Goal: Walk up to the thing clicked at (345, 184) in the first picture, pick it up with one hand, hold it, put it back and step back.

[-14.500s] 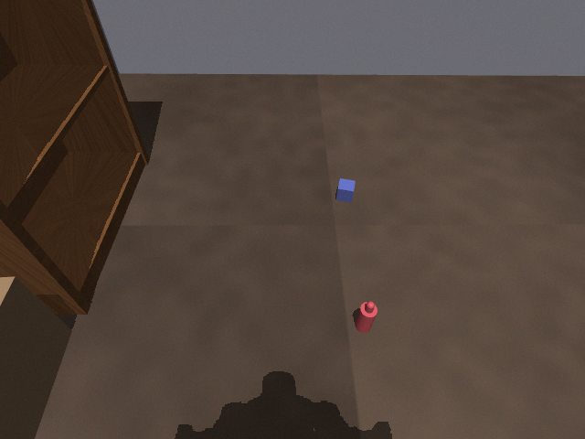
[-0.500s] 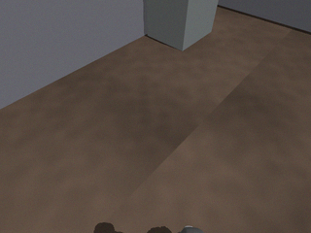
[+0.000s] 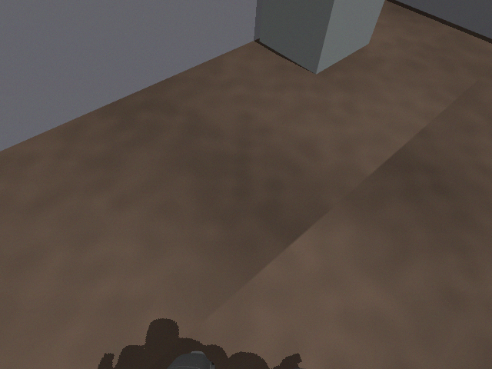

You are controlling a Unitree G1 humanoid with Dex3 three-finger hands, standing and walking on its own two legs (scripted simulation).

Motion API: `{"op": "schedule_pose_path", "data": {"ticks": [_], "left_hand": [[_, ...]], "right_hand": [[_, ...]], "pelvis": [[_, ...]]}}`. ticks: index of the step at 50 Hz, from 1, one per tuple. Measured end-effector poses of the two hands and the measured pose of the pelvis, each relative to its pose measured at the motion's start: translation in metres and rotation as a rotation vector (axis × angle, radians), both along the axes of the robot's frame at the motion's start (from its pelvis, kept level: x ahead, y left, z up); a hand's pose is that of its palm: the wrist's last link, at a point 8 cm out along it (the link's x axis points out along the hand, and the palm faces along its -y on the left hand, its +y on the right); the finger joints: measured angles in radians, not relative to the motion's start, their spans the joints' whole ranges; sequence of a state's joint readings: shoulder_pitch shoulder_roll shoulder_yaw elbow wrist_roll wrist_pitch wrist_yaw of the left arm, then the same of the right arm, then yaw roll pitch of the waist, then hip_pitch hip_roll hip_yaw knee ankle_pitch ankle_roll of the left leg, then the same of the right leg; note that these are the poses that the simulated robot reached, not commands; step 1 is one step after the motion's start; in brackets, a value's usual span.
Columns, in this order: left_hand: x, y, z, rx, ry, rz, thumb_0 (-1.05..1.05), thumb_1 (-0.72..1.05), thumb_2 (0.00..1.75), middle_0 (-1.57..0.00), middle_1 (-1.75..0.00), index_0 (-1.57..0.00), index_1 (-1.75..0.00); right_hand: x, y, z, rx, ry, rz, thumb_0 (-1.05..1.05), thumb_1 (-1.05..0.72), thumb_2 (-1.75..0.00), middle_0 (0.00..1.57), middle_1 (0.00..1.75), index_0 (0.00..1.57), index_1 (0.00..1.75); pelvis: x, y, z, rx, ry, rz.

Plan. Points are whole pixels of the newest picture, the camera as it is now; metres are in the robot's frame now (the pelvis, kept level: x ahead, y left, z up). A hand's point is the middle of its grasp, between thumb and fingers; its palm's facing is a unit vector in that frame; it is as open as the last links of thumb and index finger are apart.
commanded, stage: walk up
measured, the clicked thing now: out of the picture -0.17 +0.98 -0.72
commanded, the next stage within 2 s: stand in 0.78 s
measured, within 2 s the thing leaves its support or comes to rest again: neither
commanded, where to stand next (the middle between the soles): +0.09 +0.00 m, yaw -1 degrees
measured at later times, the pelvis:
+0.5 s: pelvis +0.02 +0.00 +0.02, yaw +0 degrees
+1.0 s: pelvis +0.03 +0.00 +0.03, yaw -1 degrees
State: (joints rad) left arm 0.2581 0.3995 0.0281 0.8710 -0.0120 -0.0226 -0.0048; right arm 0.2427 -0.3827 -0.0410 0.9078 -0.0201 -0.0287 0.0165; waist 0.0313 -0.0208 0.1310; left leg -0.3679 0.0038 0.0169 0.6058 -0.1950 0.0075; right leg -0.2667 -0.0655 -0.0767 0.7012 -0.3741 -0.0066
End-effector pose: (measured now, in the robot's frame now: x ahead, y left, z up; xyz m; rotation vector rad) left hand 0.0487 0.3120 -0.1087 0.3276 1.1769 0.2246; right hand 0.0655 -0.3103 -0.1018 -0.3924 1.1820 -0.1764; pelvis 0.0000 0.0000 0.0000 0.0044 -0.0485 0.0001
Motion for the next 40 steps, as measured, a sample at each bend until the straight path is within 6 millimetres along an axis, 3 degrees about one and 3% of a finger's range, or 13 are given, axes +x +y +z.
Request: {"op": "schedule_pose_path", "data": {"ticks": [6,11,17,24,40], "left_hand": [[0.016,-0.007,-0.012,-0.044,0.006,-0.009,0.01,0.90,0.90,-0.20,-0.30,-0.20,-0.30],[0.007,-0.011,-0.007,-0.037,0.026,-0.007,0.01,0.90,0.90,-0.20,-0.30,-0.20,-0.30],[-0.002,-0.008,0.006,-0.014,0.054,0.018,0.01,0.90,0.90,-0.20,-0.30,-0.20,-0.30],[0.004,-0.004,0.016,0.010,0.066,0.030,0.01,0.90,0.90,-0.20,-0.30,-0.20,-0.30],[0.055,-0.012,0.014,-0.029,0.019,-0.021,0.01,0.90,0.90,-0.20,-0.30,-0.20,-0.30]], "right_hand": [[0.033,0.020,0.006,0.019,-0.068,0.026,0.00,-0.91,-0.89,0.21,0.30,0.20,0.30],[0.057,0.027,0.009,0.057,-0.121,0.026,0.00,-0.91,-0.89,0.21,0.30,0.20,0.30],[0.069,0.029,0.008,0.092,-0.119,0.033,0.00,-0.91,-0.89,0.21,0.30,0.20,0.30],[0.060,0.020,0.003,0.092,-0.064,0.004,0.00,-0.91,-0.89,0.21,0.30,0.20,0.30],[0.022,0.014,0.008,0.056,0.047,-0.081,0.00,-0.91,-0.89,0.21,0.30,0.20,0.30]], "pelvis": [[0.001,0.004,0.001,-0.017,0.008,-0.005],[0.004,0.003,0.006,-0.030,0.002,-0.007],[0.011,0.000,0.013,-0.024,0.006,-0.003],[0.016,-0.001,0.018,-0.018,-0.001,-0.001],[0.023,0.003,0.025,-0.016,0.003,-0.007]]}}
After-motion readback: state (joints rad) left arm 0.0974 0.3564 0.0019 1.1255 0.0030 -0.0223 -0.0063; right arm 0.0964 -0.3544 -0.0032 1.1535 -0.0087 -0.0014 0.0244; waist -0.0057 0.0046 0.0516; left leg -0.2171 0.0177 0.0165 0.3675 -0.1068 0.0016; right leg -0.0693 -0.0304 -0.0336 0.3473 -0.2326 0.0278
